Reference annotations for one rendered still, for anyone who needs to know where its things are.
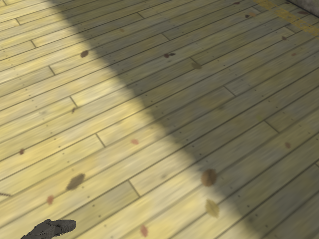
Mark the left robot hand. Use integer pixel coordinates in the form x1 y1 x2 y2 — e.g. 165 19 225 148
21 219 77 239

